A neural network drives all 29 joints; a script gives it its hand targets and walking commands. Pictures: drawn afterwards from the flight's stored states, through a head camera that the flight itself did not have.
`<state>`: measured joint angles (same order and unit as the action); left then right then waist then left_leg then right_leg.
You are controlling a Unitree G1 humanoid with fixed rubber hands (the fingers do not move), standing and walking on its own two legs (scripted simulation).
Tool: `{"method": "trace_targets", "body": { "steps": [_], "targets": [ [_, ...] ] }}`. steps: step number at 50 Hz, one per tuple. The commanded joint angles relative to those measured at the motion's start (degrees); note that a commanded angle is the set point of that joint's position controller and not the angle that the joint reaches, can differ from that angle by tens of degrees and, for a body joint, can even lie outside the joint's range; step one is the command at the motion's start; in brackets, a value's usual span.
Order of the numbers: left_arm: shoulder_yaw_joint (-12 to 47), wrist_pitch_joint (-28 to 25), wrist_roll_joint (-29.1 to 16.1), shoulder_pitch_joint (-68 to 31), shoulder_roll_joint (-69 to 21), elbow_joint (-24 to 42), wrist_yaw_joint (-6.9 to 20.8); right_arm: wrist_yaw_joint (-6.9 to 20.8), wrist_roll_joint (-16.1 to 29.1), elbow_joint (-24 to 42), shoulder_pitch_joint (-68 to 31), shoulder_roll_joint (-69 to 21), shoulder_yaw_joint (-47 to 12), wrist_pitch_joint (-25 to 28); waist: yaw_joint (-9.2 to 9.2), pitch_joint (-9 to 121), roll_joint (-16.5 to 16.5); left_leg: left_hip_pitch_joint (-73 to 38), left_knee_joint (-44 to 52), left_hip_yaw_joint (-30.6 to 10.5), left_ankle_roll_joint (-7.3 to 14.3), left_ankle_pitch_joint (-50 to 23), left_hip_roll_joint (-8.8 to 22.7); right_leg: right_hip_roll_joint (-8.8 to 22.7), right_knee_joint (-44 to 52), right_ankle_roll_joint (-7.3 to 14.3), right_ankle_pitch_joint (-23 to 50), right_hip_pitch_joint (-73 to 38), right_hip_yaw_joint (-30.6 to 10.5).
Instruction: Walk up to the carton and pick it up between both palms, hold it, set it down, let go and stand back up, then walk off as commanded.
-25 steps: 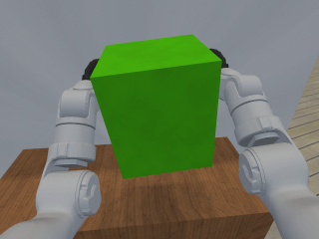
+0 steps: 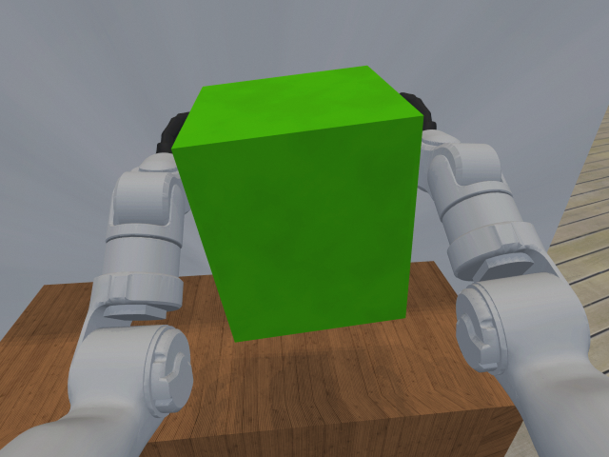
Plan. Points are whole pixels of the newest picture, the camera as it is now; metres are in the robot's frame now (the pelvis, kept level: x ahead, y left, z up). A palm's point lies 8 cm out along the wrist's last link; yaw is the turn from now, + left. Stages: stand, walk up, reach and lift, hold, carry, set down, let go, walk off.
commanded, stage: hold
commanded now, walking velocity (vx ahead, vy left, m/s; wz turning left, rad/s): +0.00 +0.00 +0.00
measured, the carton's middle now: (302, 200) +0.35 +0.00 +0.27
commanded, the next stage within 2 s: set down in 0.06 s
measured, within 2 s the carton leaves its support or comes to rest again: neither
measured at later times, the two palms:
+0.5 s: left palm (181, 180) +0.40 +0.15 +0.28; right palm (405, 160) +0.41 -0.15 +0.30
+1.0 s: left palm (182, 188) +0.41 +0.16 +0.26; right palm (397, 193) +0.41 -0.14 +0.25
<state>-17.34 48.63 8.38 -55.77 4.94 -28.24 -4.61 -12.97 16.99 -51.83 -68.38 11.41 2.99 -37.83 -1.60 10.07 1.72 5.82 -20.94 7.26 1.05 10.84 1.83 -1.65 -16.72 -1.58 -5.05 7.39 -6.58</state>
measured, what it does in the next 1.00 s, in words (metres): stands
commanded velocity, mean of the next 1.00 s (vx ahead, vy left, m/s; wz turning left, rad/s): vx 0.00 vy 0.00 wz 0.00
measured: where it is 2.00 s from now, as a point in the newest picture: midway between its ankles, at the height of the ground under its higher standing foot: outside the picture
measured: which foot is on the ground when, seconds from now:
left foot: down 0.00-1.00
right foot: down 0.00-1.00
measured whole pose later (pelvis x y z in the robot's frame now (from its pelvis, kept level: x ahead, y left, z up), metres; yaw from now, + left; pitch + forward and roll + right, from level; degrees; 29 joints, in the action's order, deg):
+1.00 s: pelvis +0.00 +0.00 +0.00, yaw +0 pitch -4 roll -1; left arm -17.8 32.8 10.0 -57.7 5.0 -34.6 -3.5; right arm -11.8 12.7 -47.9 -57.7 8.3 4.9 -16.8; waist -1.6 1.4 -0.8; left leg 5.8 -20.5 7.3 1.2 10.8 1.8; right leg -1.5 -15.1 -1.6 -4.4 6.8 -6.6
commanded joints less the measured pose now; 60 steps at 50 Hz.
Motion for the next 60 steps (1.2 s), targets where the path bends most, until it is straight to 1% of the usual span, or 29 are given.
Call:
{"method": "trace_targets", "body": {
  "steps": [1, 3, 6, 7, 8, 11, 12, 14, 17, 18, 20, 23, 24, 28, 29, 30, 31, 33, 34, 36, 38, 40, 43, 45, 47, 50, 53, 58, 60],
  "targets": [
    [19.83, -4.97, -11.55, -57.89, -33.77, 6.69, 9.73, 6.55, 13.38, 20.82, -48.64, -41.56, -11.58, 2.92, -5.07, 21.9, -1.43, 5.19, 3.01, -9.91, -3.55, -5.14, -1.74, -4.77, 0.24, 1.25, 7.1, -11.03, 4.95],
    [18.81, -4.26, -10.27, -55.06, -32.76, 8.08, 10.01, 6.31, 13.91, 19.09, -44.13, -40.34, -11.58, 2.11, -5.7, 20.6, -0.07, 2.83, 2.42, -10.2, -3.84, -10.44, -1.33, -4.65, 0.03, 1.23, 11.44, -11.79, 4.65],
    [14.64, -5.32, -7.37, -55.88, -30.68, 2.51, 10.92, 6.95, 11.01, 13.78, -49.05, -39.75, -7.62, 3.48, -4.33, 12.82, -4.19, 6.03, 6.3, -8.89, -1.58, 0.03, -2.06, -4.73, 2.14, 0.72, 1.79, -11.1, 6.62],
    [14.53, -5.55, -8.67, -54.74, -30.54, -0.43, 11.19, 7.0, 8.66, 13.93, -49.05, -37.61, -5.08, 4.0, -6.13, 12.46, -4.06, 8.03, 6.99, -9.18, -1.59, 3.26, -1.58, -4.08, 1.83, 1.12, 1.7, -11.02, 6.76],
    [15.73, -7.33, -9.04, -59.95, -30.7, 4.24, 10.66, 7.89, 9.01, 13.63, -50.53, -39.23, -5.44, 5.34, -4.68, 16.66, -2.32, 7.57, 7.61, -9.97, -1.52, 3.59, -0.83, -4.94, 0.45, 1.08, 1.56, -11.97, 7.09],
    [16.37, -10.79, -9.39, -64.62, -30.76, 5.32, 10.46, 8.51, 5.24, 15.35, -54.0, -40.41, -4.3, 10.17, -5.18, 20.21, -1.02, 3.33, 6.26, -8.88, -2.26, 1.18, -1.43, -4.17, 0.64, 1.06, 1.43, -11.5, 8.0],
    [16.53, -11.83, -8.8, -64.07, -30.37, 5.16, 10.47, 8.33, 4.03, 11.78, -50.08, -40.49, -3.17, 10.54, -6.54, 18.21, -0.99, 4.53, 6.64, -8.95, -1.97, 0.95, -1.41, -3.98, 0.3, 1.04, 3.65, -12.36, 8.02],
    [12.79, -14.2, -6.23, -60.38, -28.92, 0.25, 11.23, 8.9, 0.24, 11.0, -47.41, -40.59, -1.42, 13.81, -4.42, 18.07, -2.61, 3.09, 7.93, -8.59, -1.53, 2.25, -1.33, -3.41, 1.82, 1.07, -0.09, -12.64, 7.96],
    [10.5, -16.06, -3.2, -53.53, -26.89, -3.14, 12.42, 8.89, -2.34, 7.9, -40.46, -39.52, -0.5, 16.4, -4.59, 14.24, -4.95, -0.36, 8.44, -7.42, -1.02, 1.01, -1.78, -3.53, 3.2, 0.64, 0.07, -12.65, 8.48],
    [11.01, -16.76, -3.28, -54.69, -26.75, -5.93, 13.04, 8.41, -3.45, 4.11, -38.94, -37.55, 2.06, 17.04, -7.63, 11.97, -4.03, 1.37, 8.65, -7.57, -1.2, 3.59, -1.67, -3.5, 3.11, 0.79, 0.06, -13.21, 8.23],
    [10.5, -17.43, -3.49, -52.54, -26.77, -2.28, 12.35, 8.48, -1.83, 8.06, -38.99, -39.31, -1.69, 19.18, -4.64, 15.99, -4.67, -2.27, 7.25, -6.82, -1.41, -2.97, -2.42, -3.1, 2.99, 0.47, 3.32, -15.72, 8.61],
    [12.65, -17.81, -3.77, -52.15, -28.06, -0.62, 12.68, 7.24, -1.76, 10.08, -38.55, -39.25, -2.98, 20.05, -6.59, 17.95, -6.08, -6.09, 5.3, -7.0, -1.85, -9.25, -2.95, -2.89, 3.24, -0.12, 7.53, -16.88, 8.9],
    [15.93, -18.26, -4.78, -52.05, -28.59, 2.22, 11.87, 7.08, -1.13, 11.6, -38.12, -38.87, -3.64, 20.94, -6.98, 22.55, -3.12, -8.92, 3.18, -6.73, -3.39, -15.19, -3.15, -3.43, 2.52, 0.44, 11.42, -16.99, 9.51],
    [22.3, -19.0, -7.61, -48.43, -33.69, 10.01, 10.29, 6.07, 2.47, 24.8, -37.49, -41.02, -10.92, 23.65, -6.66, 33.49, -1.09, -18.7, -1.64, -7.73, -4.75, -30.44, -3.08, -3.98, 1.11, 0.36, 22.23, -17.94, 10.06],
    [22.41, -18.77, -7.6, -48.16, -32.75, 11.44, 10.32, 5.67, 2.53, 22.98, -36.18, -41.4, -11.84, 23.07, -6.15, 31.24, -0.39, -17.62, -1.98, -7.67, -4.61, -31.83, -3.62, -3.4, 0.66, 0.04, 24.01, -18.47, 9.75],
    [23.86, -18.84, -8.6, -47.97, -34.57, 12.44, 10.12, 5.55, 2.22, 26.66, -38.58, -40.04, -11.29, 24.19, -7.69, 33.13, -0.35, -20.21, -2.09, -8.02, -4.76, -31.06, -3.16, -3.47, 1.42, 0.45, 22.28, -17.31, 10.25],
    [22.64, -18.57, -7.81, -46.2, -32.79, 7.9, 10.31, 5.03, 2.06, 24.86, -38.36, -40.27, -12.2, 23.47, -6.29, 28.82, -2.19, -17.27, -1.18, -7.16, -4.04, -27.3, -3.93, -3.37, 2.09, 0.03, 21.36, -17.15, 10.11],
    [24.69, -18.43, -8.97, -44.12, -35.82, 8.19, 10.54, 4.91, 2.95, 32.56, -42.12, -39.58, -13.54, 25.02, -7.39, 31.46, -2.14, -18.11, -2.26, -7.65, -4.4, -29.36, -3.51, -3.88, 1.84, 0.38, 22.45, -16.65, 10.22],
    [22.02, -17.56, -7.58, -40.96, -34.19, 7.24, 10.33, 4.92, 3.76, 30.3, -40.24, -39.46, -15.14, 24.2, -5.33, 29.69, -3.22, -18.29, -2.2, -7.47, -4.12, -29.68, -3.98, -3.45, 2.09, 0.11, 23.08, -16.54, 10.17],
    [21.98, -16.96, -6.9, -40.96, -34.06, 5.76, 10.09, 4.43, 2.86, 31.73, -41.83, -38.28, -14.33, 24.36, -6.13, 28.64, -2.73, -17.39, -2.39, -7.58, -3.83, -28.21, -3.85, -3.59, 2.1, 0.38, 22.4, -16.46, 9.92],
    [19.97, -17.53, -5.92, -41.41, -33.48, 6.41, 10.24, 4.57, 2.71, 30.07, -39.94, -39.94, -14.48, 24.39, -3.8, 27.17, -3.79, -16.29, -0.65, -7.01, -3.29, -24.43, -4.09, -3.24, 2.5, 0.03, 20.4, -15.77, 9.77],
    [19.87, -18.06, -5.47, -43.26, -33.27, 2.94, 11.16, 4.82, -1.21, 22.91, -36.17, -37.68, -9.13, 24.07, -8.05, 23.03, -2.94, -14.86, 0.73, -6.87, -3.37, -17.96, -3.79, -2.68, 3.27, 0.16, 15.61, -14.48, 9.95],
    [14.98, -18.02, -2.88, -40.5, -30.24, -3.07, 12.46, 4.65, -4.3, 19.97, -37.08, -37.24, -6.25, 23.95, -7.29, 16.59, -4.91, -10.66, 3.22, -5.95, -2.36, -10.48, -4.28, -2.16, 5.02, -0.21, 9.03, -13.07, 9.61],
    [16.8, -19.21, -4.5, -43.14, -32.12, 0.71, 12.1, 5.21, -4.32, 22.45, -37.95, -37.79, -5.85, 25.87, -8.05, 22.04, -4.38, -12.32, 3.08, -6.09, -2.63, -10.53, -3.4, -2.53, 4.66, 0.29, 8.16, -13.2, 10.46],
    [16.74, -19.57, -3.43, -40.23, -32.19, -4.42, 12.65, 5.27, -6.41, 19.46, -35.75, -36.41, -3.01, 25.52, -9.54, 16.56, -3.71, -10.7, 3.14, -6.36, -3.11, -8.94, -3.24, -2.64, 4.62, 0.6, 7.01, -12.11, 10.36],
    [12.53, -19.93, -0.94, -38.39, -29.43, -6.17, 13.38, 6.02, -8.97, 16.7, -33.98, -36.14, -1.46, 26.22, -7.68, 16.32, -4.07, -9.38, 5.2, -5.19, -2.14, -4.5, -3.75, -1.83, 5.55, 0.28, 2.64, -12.92, 10.34],
    [16.47, -21.7, -4.17, -41.53, -31.78, -5.43, 13.26, 6.18, -9.42, 18.67, -35.95, -36.25, -0.61, 27.98, -10.32, 19.25, -3.74, -10.86, 3.79, -5.36, -2.72, -6.38, -3.72, -1.8, 4.74, 0.01, 5.98, -12.37, 10.68],
    [21.27, -23.66, -6.44, -35.9, -34.34, 0.29, 12.41, 5.92, -8.62, 25.26, -33.59, -38.44, -5.39, 29.93, -10.07, 29.46, -3.45, -15.9, -0.91, -5.96, -3.7, -19.74, -3.73, -1.88, 2.27, -0.11, 20.19, -17.1, 10.65],
    [19.72, -23.55, -4.21, -34.96, -33.09, -6.45, 12.54, 5.85, -10.05, 18.92, -31.74, -35.24, -2.32, 29.58, -11.75, 22.98, -1.69, -14.11, 0.63, -6.38, -3.83, -13.87, -3.56, -1.86, 3.51, 0.35, 13.56, -14.55, 10.89]
  ]
}}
